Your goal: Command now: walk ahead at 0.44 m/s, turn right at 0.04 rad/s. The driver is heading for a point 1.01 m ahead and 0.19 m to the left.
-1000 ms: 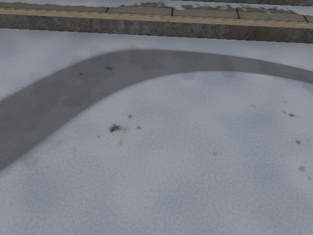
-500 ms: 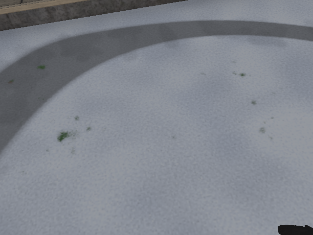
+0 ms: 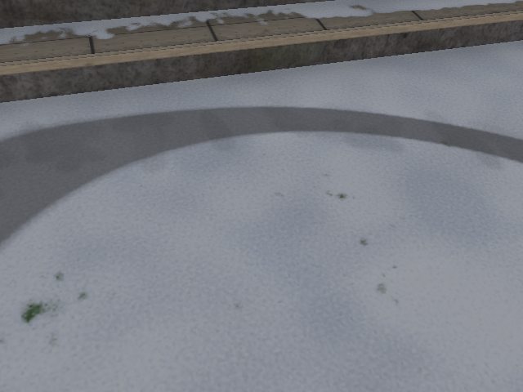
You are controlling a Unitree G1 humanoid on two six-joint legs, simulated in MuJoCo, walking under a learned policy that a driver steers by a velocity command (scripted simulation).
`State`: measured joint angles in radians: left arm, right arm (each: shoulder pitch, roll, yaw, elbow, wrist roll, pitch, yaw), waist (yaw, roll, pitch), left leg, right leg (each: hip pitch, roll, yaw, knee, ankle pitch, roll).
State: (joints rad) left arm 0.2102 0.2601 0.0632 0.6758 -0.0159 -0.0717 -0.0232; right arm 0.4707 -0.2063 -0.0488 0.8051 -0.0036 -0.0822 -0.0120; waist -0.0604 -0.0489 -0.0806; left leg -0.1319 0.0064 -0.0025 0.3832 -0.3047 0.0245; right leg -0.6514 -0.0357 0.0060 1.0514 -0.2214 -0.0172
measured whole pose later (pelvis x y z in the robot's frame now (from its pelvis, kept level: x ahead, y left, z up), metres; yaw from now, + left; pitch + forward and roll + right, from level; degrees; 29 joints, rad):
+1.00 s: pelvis +0.50 +0.08 +0.00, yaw +25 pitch +3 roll +0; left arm 0.11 0.29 0.06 0.72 0.01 -0.10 0.00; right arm 0.32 -0.26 -0.07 0.67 0.00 -0.06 0.02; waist -0.03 -0.03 0.03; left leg -0.26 -0.10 -0.03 0.39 -0.17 0.10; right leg -0.66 -0.11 0.06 1.07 -0.24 0.03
